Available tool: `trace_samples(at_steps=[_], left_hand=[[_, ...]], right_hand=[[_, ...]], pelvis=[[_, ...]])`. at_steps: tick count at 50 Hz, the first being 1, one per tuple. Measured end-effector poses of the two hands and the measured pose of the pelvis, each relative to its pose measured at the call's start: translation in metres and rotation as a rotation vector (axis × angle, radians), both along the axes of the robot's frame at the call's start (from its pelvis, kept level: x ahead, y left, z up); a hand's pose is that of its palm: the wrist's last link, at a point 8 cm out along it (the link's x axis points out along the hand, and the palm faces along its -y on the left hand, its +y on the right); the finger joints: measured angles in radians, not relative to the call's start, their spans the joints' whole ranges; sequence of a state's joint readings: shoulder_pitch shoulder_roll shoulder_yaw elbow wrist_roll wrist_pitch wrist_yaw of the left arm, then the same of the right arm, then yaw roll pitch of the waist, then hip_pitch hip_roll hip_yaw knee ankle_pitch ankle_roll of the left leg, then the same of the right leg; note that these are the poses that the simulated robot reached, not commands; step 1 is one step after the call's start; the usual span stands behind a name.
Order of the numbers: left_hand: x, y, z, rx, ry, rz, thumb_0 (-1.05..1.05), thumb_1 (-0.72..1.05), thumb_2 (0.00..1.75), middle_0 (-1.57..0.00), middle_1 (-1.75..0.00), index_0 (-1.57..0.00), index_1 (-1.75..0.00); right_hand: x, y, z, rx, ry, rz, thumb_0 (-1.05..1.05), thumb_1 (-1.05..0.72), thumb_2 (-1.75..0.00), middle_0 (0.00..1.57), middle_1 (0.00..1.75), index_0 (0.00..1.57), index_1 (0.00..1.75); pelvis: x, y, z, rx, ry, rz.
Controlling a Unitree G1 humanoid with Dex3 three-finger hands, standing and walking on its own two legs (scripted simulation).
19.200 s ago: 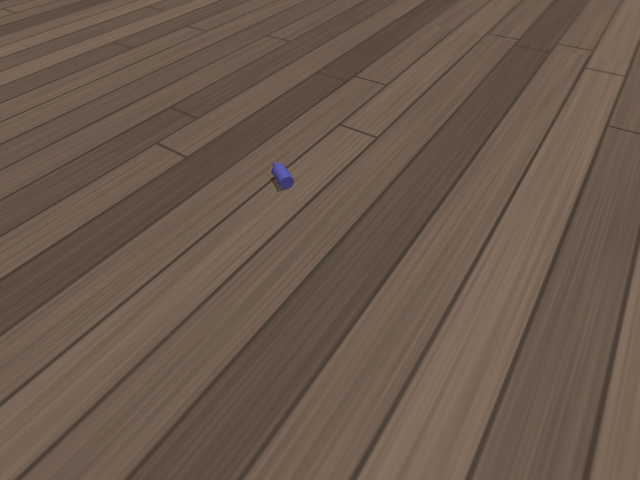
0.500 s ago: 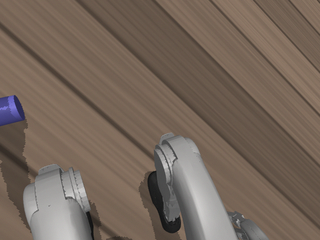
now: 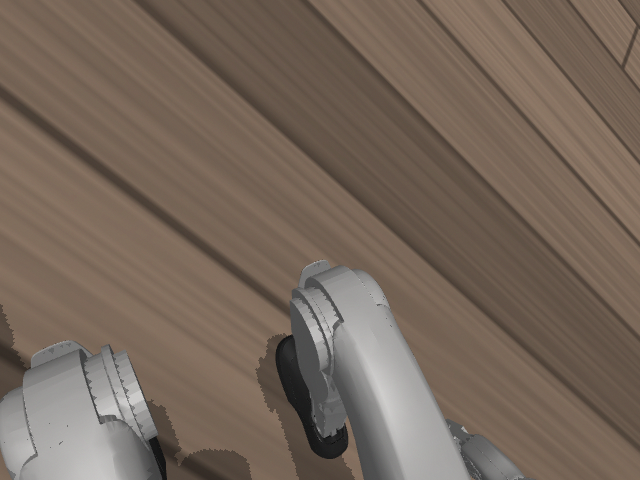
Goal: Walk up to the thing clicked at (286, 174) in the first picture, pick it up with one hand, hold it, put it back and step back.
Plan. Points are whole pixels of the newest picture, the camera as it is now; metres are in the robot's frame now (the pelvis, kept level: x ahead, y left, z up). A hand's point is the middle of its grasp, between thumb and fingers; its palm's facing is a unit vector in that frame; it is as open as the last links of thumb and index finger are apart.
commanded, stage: rest palm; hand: left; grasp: from above
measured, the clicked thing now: out of the picture +0.45 +0.37 -0.27
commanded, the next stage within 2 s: close in 0.84 s
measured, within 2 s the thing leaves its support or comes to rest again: neither
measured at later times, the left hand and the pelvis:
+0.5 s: hand out of the picture +0.44 +0.34 -0.24, palm faces -0.45 -0.15 -0.88, open 14.2 cm; pelvis +0.00 +0.00 +0.00, yaw -1 degrees
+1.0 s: hand out of the picture +0.44 +0.33 -0.25, palm faces -0.45 -0.15 -0.88, open 13.9 cm; pelvis +0.00 +0.00 +0.00, yaw -2 degrees
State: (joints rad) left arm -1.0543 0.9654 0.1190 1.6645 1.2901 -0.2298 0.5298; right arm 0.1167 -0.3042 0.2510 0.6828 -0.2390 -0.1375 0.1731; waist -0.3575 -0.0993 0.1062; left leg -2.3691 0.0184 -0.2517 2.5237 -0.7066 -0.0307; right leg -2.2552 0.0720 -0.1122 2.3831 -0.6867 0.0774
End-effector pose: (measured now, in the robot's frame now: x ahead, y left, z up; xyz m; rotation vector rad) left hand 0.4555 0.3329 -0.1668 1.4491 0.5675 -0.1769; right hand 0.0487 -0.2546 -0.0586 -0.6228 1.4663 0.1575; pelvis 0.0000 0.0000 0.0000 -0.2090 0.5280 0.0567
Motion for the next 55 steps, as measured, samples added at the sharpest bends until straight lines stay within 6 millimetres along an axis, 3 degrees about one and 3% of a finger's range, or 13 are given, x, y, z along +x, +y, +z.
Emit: trace_samples(at_steps=[14, 36, 55], left_hand=[[-0.009, 0.006, -0.008, -0.014, 0.023, 0.008, 0.00, -0.54, 1.02, -0.10, -0.94, -0.08, -0.97], [-0.006, 0.004, -0.025, -0.014, 0.008, 0.002, 0.00, -0.52, 1.02, -0.10, -0.97, -0.09, -0.99], [-0.006, 0.001, -0.022, -0.015, -0.004, 0.003, 0.00, -0.42, 0.93, -0.14, -0.96, -0.15, -0.97]], right_hand=[[0.024, 0.000, 0.003, 0.001, -0.043, 0.072, 0.00, -0.91, -0.90, 0.20, 0.30, 0.20, 0.30], [0.005, 0.006, 0.010, 0.006, 0.012, 0.077, 0.00, -0.91, -0.90, 0.20, 0.30, 0.20, 0.30], [0.010, 0.005, 0.010, 0.016, -0.006, 0.102, 0.00, -0.90, -0.90, 0.20, 0.30, 0.20, 0.30]], pelvis=[[-0.001, 0.002, 0.000, -0.012, -0.016, -0.001], [-0.001, 0.006, -0.003, -0.031, -0.030, -0.011], [-0.003, 0.004, -0.003, -0.030, -0.040, -0.017]])
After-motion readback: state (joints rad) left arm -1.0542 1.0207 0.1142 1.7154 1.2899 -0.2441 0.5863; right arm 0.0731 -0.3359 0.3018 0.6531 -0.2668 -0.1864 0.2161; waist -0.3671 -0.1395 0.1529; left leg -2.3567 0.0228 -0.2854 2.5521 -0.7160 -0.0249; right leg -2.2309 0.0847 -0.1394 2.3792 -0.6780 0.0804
